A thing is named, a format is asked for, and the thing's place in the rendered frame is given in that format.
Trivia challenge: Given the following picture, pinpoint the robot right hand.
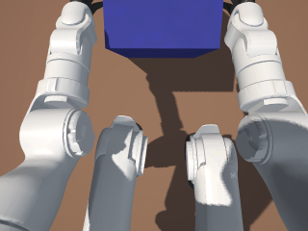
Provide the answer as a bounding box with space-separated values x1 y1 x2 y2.
223 0 255 15

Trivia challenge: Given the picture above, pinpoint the robot right upper arm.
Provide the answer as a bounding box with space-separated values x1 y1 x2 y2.
235 111 308 231

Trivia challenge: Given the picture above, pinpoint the left robot forearm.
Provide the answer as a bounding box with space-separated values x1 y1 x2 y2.
19 1 97 147

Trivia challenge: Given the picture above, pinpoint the right robot forearm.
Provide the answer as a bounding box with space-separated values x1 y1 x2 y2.
224 2 308 116

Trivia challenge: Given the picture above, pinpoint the robot left upper arm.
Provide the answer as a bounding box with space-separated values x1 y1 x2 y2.
0 108 95 231

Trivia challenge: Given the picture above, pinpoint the carton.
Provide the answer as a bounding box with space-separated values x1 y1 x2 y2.
103 0 223 59

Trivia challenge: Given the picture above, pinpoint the robot left hand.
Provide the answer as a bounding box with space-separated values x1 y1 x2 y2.
69 0 103 15

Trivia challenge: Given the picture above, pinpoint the right robot shin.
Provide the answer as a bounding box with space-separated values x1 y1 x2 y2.
192 124 238 183

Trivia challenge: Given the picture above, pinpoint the robot left thigh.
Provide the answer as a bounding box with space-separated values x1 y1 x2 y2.
83 124 148 231

